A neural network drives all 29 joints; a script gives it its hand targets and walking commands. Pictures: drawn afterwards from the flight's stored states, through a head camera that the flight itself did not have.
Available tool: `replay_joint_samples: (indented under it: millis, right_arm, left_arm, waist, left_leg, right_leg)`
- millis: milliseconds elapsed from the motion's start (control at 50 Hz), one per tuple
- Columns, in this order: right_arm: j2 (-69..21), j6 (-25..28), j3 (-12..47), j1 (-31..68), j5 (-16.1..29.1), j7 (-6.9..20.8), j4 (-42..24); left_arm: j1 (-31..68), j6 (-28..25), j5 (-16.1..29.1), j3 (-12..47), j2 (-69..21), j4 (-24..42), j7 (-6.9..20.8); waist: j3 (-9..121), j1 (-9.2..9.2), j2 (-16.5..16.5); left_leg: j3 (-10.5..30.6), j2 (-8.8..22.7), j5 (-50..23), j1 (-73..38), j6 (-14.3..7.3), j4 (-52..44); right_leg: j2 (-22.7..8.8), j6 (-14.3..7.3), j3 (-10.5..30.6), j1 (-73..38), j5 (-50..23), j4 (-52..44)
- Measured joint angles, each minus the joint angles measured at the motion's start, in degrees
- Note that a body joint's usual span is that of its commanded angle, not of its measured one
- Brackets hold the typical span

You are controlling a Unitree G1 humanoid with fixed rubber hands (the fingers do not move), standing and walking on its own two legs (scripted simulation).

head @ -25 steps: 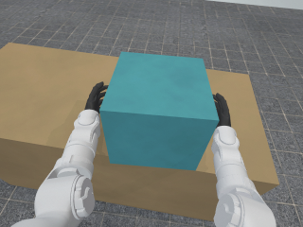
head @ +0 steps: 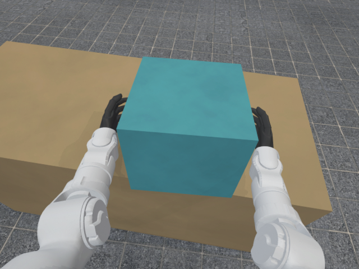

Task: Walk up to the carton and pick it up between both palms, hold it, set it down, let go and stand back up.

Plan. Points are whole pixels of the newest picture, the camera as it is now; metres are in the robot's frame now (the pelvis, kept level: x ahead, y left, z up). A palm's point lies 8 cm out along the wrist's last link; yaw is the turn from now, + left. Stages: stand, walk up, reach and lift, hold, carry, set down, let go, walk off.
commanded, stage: set down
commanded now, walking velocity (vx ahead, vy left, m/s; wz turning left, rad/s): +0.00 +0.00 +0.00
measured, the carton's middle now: (186, 126) +0.48 -0.01 +0.02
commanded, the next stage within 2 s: none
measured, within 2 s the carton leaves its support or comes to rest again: rests again in 0.60 s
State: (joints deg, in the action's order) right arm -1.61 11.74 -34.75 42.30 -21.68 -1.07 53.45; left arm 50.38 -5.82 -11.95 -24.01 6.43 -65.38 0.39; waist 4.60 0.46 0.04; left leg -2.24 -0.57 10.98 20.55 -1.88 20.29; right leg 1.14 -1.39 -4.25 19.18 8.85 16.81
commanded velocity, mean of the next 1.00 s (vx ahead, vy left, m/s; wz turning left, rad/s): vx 0.00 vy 0.00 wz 0.00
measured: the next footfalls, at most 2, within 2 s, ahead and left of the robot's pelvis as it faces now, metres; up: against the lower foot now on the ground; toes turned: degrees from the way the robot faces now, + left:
none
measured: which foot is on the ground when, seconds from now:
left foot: down 0.00-1.00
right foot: down 0.00-1.00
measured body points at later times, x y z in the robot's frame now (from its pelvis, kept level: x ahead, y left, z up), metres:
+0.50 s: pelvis +0.00 +0.00 +0.00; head +0.06 +0.01 +0.44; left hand +0.44 +0.18 +0.06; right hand +0.41 -0.18 +0.06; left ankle -0.02 +0.09 -0.75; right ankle -0.02 -0.10 -0.75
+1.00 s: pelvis -0.01 +0.00 +0.00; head +0.07 +0.01 +0.44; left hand +0.44 +0.18 +0.05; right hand +0.41 -0.18 +0.05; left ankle -0.02 +0.09 -0.75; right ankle -0.02 -0.10 -0.75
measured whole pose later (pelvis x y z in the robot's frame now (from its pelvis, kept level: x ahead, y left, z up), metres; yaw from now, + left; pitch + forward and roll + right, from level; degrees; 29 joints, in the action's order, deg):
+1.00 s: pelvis -0.01 +0.00 +0.00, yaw +1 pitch +11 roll +0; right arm -5.0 12.3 -40.4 42.0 -25.5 1.2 47.9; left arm 50.0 -9.5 -18.1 -31.8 4.0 -62.0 3.0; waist 2.3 0.9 0.9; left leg -2.8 -0.8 10.2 21.5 -2.0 20.2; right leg 0.4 -1.4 -5.1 20.7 9.2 18.4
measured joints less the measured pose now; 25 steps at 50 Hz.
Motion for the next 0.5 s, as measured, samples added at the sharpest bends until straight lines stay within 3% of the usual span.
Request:
replay_joint_samples:
  millis: [500]
  right_arm:
    - [-1.37,1.36,-3.81,0.23,-2.04,1.26,-1.36]
  left_arm:
    - [0.54,-2.99,-2.74,-3.93,-0.88,-0.49,0.91]
  waist:
    - [-1.14,0.09,0.30]
  left_leg:
    - [-0.48,-0.16,-0.25,0.62,-0.22,0.33]
  right_leg:
    - [-0.44,0.13,-0.25,0.89,0.14,1.02]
